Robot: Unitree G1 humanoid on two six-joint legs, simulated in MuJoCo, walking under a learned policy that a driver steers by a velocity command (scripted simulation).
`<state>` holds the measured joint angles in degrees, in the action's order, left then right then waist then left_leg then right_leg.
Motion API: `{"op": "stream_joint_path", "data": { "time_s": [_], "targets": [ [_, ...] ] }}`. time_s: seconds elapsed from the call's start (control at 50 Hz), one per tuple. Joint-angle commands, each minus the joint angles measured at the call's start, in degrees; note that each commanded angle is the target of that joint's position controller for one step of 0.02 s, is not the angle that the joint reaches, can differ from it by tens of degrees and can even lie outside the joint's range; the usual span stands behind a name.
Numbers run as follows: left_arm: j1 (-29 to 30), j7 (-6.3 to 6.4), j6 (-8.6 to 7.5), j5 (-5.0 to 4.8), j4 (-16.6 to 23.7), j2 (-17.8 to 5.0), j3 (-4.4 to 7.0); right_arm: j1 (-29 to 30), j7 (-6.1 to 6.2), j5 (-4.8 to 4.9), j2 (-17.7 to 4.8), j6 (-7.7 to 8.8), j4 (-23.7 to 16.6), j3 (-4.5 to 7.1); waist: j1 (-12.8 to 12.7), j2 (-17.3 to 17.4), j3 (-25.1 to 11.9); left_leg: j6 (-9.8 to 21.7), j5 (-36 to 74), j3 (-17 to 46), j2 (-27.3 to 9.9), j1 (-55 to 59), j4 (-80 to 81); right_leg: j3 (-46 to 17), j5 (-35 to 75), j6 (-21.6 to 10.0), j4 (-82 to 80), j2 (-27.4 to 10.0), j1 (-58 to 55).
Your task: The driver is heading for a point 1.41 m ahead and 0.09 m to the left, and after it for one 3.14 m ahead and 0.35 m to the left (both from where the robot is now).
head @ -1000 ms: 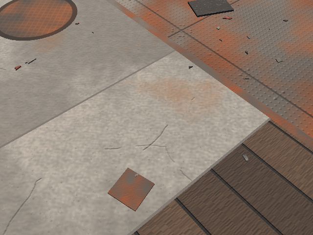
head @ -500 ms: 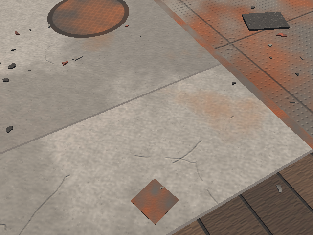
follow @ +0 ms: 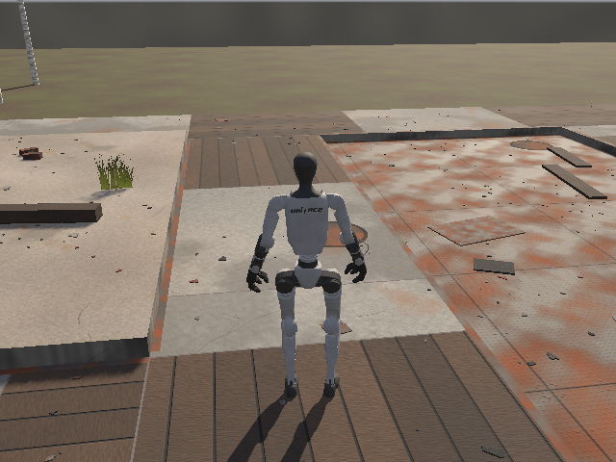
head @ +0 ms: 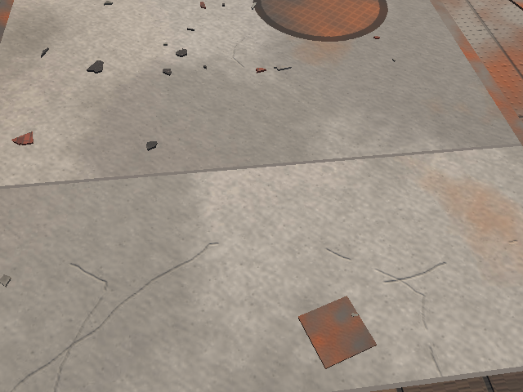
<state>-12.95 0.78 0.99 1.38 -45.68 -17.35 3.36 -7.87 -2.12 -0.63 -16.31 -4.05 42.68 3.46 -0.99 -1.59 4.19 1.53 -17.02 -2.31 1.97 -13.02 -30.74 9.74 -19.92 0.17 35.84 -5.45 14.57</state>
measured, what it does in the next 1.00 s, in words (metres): steps on the spot, turning left: right foot, then left foot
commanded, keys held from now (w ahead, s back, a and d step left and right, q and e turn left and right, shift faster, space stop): q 0.42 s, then no key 0.24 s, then w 0.34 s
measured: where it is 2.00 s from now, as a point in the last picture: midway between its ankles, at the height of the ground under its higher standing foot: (192, 369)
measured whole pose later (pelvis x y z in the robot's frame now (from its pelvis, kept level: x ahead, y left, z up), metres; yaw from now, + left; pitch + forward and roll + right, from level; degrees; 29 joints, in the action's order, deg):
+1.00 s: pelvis +0.05 +0.02 +0.01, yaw +21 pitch +0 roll +0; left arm -21.2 -0.4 -0.2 0.9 -51.6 -16.2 2.9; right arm -11.6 -0.2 -1.7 -15.8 1.5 49.8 1.3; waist -1.6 -0.9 0.5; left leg 3.8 -15.0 -1.0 2.8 -9.4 -23.6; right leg -1.8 -21.3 -3.3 31.1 1.2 10.9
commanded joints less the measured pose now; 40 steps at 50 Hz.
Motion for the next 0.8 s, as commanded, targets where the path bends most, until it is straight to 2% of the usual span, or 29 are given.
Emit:
{"op": "stream_joint_path", "data": {
  "time_s": [0.02, 0.04, 0.06, 0.08, 0.12, 0.14, 0.18, 0.28, 0.38, 0.46, 0.5, 0.52, 0.54, 0.56, 0.58, 0.6, 0.62, 0.64, 0.66, 0.7, 0.74, 0.8],
  "targets": [
    [2.47, 0.89, 0.98, 0.33, 7.14, -3.01, 0.61, -9.14, 1.0, -0.26, -18.47, 2.08, -2.39, 4.46, 4.5, 17.89, -6.96, 13.95, 37.53, 32.85, -25.19, 11.89, 12.66, -5.39, -18.13, 1.37, 22.51, 5.92, 19.48],
    [3.76, 1.23, 1.56, 0.4, 6.75, -5.09, 0.88, -11.0, 1.14, 0.41, -15.56, 2.02, -1.64, 4.14, 5.44, 9.97, -6.97, 16.46, 37.45, 29.23, -23.18, 12.0, 11.97, -10.44, -16.48, 1.5, 28.17, 3.74, 19.8],
    [3.39, 0.91, 1.59, -0.46, 5.87, -5.18, 1.07, -7.33, 1.51, 0.53, -12.1, 1.88, -1.91, 3.01, 3.2, 8.07, -3.69, 15.16, 33.52, 24.17, -19.11, 9.4, 12.23, -11.62, -11.39, 1.39, 28.92, 2.9, 20.0],
    [2.52, 0.64, 1.18, -0.81, 4.94, -5.63, 1.24, -3.07, 1.91, 0.28, -9.95, 1.6, -2.65, 2.32, 1.19, 7.4, -2.08, 12.27, 29.52, 20.46, -14.7, 7.62, 12.71, -12.27, -6.52, 1.43, 26.49, 2.21, 19.27],
    [0.74, 0.06, 1.12, 0.38, 3.99, -6.75, 1.62, -1.59, 2.36, 0.65, -8.73, 1.63, -3.26, 1.87, 0.55, 9.15, -4.34, 10.64, 33.01, 18.15, -11.23, 8.9, 12.19, -11.59, -2.27, 2.04, 26.52, 3.09, 17.45],
    [0.15, -0.19, 1.24, 0.35, 3.85, -6.48, 1.59, -2.57, 2.22, 0.7, -9.07, 1.74, -3.09, 1.93, 0.54, 8.1, -5.73, 10.62, 34.12, 18.07, -10.95, 9.43, 11.84, -11.53, -1.5, 2.34, 26.73, 3.64, 16.84],
    [0.81, -0.31, 1.53, -0.02, 4.28, -5.63, 1.38, -4.36, 2.06, 0.7, -10.08, 2.04, -2.63, 2.3, 1.04, 6.93, -6.25, 10.73, 32.4, 19.26, -10.82, 10.12, 11.82, -11.71, -0.86, 2.73, 25.06, 4.02, 17.34],
    [4.24, 0.26, 1.93, -0.13, 5.77, -5.31, 1.12, -7.38, 2.24, 0.03, -10.9, 1.98, -2.13, 2.66, 2.78, 8.51, -4.83, 11.58, 23.47, 24.76, -10.71, 9.76, 12.15, -12.64, -1.71, 3.02, 17.79, 4.93, 18.5],
    [6.37, 0.62, 1.26, -0.62, 7.15, -5.08, 0.65, -7.85, 2.18, -0.49, -11.85, 1.83, -2.34, 3.09, 3.24, 8.07, -5.35, 11.97, 23.18, 29.64, -10.37, 7.35, 10.41, -13.58, -2.77, 2.0, 11.83, 6.71, 14.38],
    [4.57, 1.06, 0.51, -1.28, 7.29, -5.23, 0.23, -6.01, 2.01, -0.6, -11.54, 1.64, -2.46, 3.06, 2.32, 8.82, -6.52, 10.57, 28.82, 32.05, -9.61, 5.47, 8.31, -13.49, -3.5, 0.48, 4.75, 8.19, 6.96],
    [1.48, 1.39, 0.05, -1.42, 6.52, -4.65, -0.07, -4.2, 2.17, -0.26, -10.71, 1.48, -2.26, 2.7, 0.4, 8.69, -6.7, 8.1, 28.66, 31.96, -7.94, 2.8, 6.77, -13.03, 0.51, -0.49, -4.79, 8.46, -0.65],
    [-0.58, 1.69, -0.36, -1.04, 5.89, -4.24, -0.22, -3.13, 2.43, 0.33, -9.98, 1.42, -2.19, 2.33, -1.21, 7.76, -6.36, 5.68, 23.6, 31.08, -6.07, -0.11, 5.24, -12.95, 7.03, -1.1, -14.07, 7.76, -6.3],
    [0.06, 2.22, -0.8, -0.24, 6.13, -6.54, 0.08, -4.79, 2.6, 0.56, -7.57, 1.66, -2.18, 1.54, 0.0, 2.1, -6.51, 2.47, 12.02, 27.62, -2.8, -4.32, 1.03, -19.91, 7.95, -2.51, -20.14, 0.99, -10.85],
    [3.93, 2.36, -0.79, 0.07, 8.12, -10.32, 0.22, -9.29, 2.67, 0.54, -3.58, 1.92, -2.32, 0.47, 3.14, -10.17, -7.37, -0.53, -8.87, 17.42, 5.62, -10.69, -8.78, -35.57, 14.77, -6.7, -23.87, -12.89, -14.35],
    [2.32, 1.63, -0.32, -0.1, 7.25, -11.77, 0.76, -8.7, 3.3, -0.57, -9.29, 1.43, -1.43, 2.01, 1.28, -7.91, -6.61, -0.92, -17.93, 12.22, 8.08, -10.15, -17.89, -38.38, 19.91, -13.54, -21.41, -16.11, -6.33],
    [2.33, 1.09, -0.45, -0.47, 6.8, -8.91, 0.01, -8.51, 3.35, -0.84, -9.84, 1.21, -0.89, 2.3, 2.17, -5.12, -4.82, -1.19, -16.09, 13.25, 6.16, -9.16, -22.93, -36.43, 21.1, -14.87, -21.08, -14.78, -3.69],
    [5.04, 0.77, -0.68, -0.77, 6.83, -5.92, -0.81, -8.31, 3.05, -0.63, -8.92, 1.04, 0.29, 2.16, 3.06, -3.71, -2.6, -1.67, -12.34, 13.51, 4.98, -8.61, -25.01, -30.88, 19.75, -13.24, -21.0, -10.86, -1.81],
    [6.82, 0.75, -0.77, -0.47, 7.1, -4.98, -1.12, -8.62, 2.67, -0.36, -8.1, 0.86, 1.11, 1.96, 3.54, -5.12, -2.47, -2.3, -9.73, 12.84, 5.03, -8.18, -25.94, -26.41, 19.96, -11.19, -20.69, -7.23, -1.97],
    [6.74, 1.05, -0.96, -0.4, 6.75, -4.87, -1.25, -8.94, 2.27, -0.39, -7.57, 0.69, 1.63, 1.76, 3.43, -7.2, -2.99, -2.92, -8.47, 12.17, 5.01, -8.35, -25.88, -24.14, 23.22, -10.49, -20.11, -5.62, -3.48],
    [1.74, 0.7, -1.09, -0.11, 4.57, -5.88, -0.82, -7.97, 1.68, -0.85, -6.69, 0.86, 2.35, 1.01, 1.11, -8.06, -4.65, -3.31, -7.39, 9.84, 4.65, -10.58, -22.78, -23.93, 10.42, -10.28, -22.14, -4.09, -8.84],
    [-2.15, 0.27, -1.04, -0.34, 2.43, -7.01, -0.15, -4.38, 1.12, -1.29, -6.74, 1.34, 2.04, 0.68, -1.1, -8.45, -2.8, -3.27, -7.4, 7.94, 3.53, -14.57, -19.63, -27.45, -4.05, -11.23, -25.3, -4.96, -12.42],
    [-4.67, -0.09, -1.47, -0.19, 0.38, -7.45, 0.54, -1.03, 0.7, -1.44, -5.92, 2.43, 2.26, 0.03, -2.05, -7.26, -1.16, -2.83, -7.77, 4.2, 0.98, -14.74, -14.08, -28.73, -6.47, -12.49, -26.82, -6.13, -13.23]
  ]
}}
